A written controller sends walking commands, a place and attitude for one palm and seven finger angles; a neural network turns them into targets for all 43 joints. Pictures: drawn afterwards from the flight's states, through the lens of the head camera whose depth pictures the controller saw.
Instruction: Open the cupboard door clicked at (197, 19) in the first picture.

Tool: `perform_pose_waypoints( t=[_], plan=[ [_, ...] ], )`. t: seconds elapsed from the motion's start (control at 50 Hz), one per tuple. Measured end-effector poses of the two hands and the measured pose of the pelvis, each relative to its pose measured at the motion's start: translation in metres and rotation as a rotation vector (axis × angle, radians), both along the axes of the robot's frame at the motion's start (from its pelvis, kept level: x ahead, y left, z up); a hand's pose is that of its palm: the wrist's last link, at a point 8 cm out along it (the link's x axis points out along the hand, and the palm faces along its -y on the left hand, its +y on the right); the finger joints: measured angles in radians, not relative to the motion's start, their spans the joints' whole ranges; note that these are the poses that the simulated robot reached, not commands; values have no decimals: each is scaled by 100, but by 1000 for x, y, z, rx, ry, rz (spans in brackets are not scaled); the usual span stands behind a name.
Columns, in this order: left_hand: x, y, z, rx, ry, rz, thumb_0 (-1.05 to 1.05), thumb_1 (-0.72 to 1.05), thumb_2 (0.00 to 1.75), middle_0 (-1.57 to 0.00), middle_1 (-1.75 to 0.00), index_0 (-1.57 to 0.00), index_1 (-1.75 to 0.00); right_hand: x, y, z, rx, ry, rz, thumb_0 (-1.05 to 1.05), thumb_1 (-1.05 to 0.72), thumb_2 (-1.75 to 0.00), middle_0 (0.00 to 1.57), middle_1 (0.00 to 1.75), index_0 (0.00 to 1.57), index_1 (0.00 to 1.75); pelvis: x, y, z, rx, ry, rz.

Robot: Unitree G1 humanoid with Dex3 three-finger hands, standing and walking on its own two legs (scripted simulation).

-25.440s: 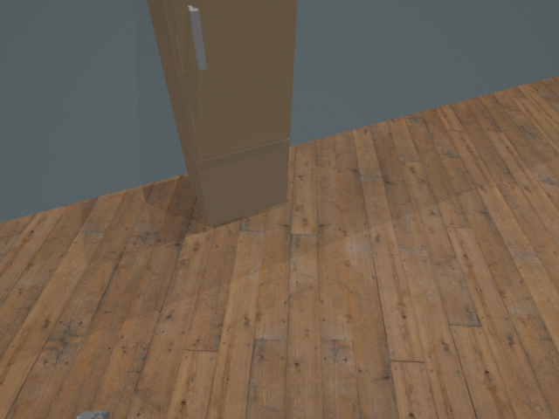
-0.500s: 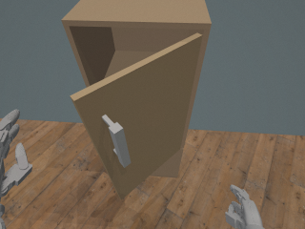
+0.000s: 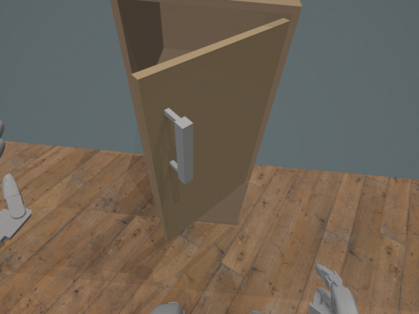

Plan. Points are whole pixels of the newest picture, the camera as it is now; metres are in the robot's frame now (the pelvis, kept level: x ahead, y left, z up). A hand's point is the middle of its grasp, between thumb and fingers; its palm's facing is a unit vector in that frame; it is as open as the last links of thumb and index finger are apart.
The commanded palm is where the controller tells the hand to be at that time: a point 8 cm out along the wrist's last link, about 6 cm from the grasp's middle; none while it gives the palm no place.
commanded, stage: step back with the hand held close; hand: left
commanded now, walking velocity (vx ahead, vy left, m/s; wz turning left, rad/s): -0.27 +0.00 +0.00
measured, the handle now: (178, 147) +0.38 +0.09 +0.11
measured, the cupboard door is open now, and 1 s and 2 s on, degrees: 46 46 46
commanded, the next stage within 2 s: stop stepping back and stand still in 0.38 s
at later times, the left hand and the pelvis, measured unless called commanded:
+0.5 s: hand out of the picture +0.13 +0.25 +0.17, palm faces +0.33 -0.80 -0.49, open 7.4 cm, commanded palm +0.05 +0.29 +0.20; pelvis -0.10 +0.00 +0.02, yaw -1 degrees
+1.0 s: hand out of the picture -0.01 +0.25 +0.18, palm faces +0.49 -0.79 -0.36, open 7.4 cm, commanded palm -0.07 +0.29 +0.20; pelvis -0.20 -0.02 +0.02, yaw +2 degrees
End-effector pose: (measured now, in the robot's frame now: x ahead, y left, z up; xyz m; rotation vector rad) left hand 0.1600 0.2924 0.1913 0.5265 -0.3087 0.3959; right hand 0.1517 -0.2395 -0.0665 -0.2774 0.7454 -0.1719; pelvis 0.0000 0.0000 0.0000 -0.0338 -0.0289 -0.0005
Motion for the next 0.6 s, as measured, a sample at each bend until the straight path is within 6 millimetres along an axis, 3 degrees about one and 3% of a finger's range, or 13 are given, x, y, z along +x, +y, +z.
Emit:
perform_pose_waypoints(
  t=[0.12, 0.2, 0.34, 0.48, 0.6],
  plan=[
    [-18, 12, 14, 48, -17, 25, 1, 89, 90, -22, -30, -22, -30, -26, 9, 3, 26, 3, -10, 2, -90, -90, 20, 30, 20, 30, -16, -1, 7, -27, 1, 24],
    [-34, 6, 16, 28, -3, 39, 1, 89, 90, -21, -30, -21, -30, -35, 13, 5, 61, -4, 22, 2, -90, -90, 20, 30, 20, 30, -28, -8, 13, -17, 33, 6],
    [-50, -20, 5, 2, 90, -47, 1, 89, 90, -21, -30, -21, -30, -48, 3, 2, 72, 14, 28, 2, -90, -90, 21, 30, 21, 30, -59, -14, 15, 10, 55, -30],
    [-67, -7, 3, 39, 102, -78, 1, 89, 90, -22, -30, -22, -30, -67, -6, 20, -9, -20, -19, 2, -90, -90, 20, 30, 20, 30, -90, -5, 14, 22, 64, -21],
    [-110, -9, 13, 43, 111, -97, 2, 89, 90, -22, -30, -22, -30, -104, 1, 36, 18, -86, 7, 2, -90, -90, 20, 30, 20, 30, -129, -5, 22, 8, 35, -28]
  ],
)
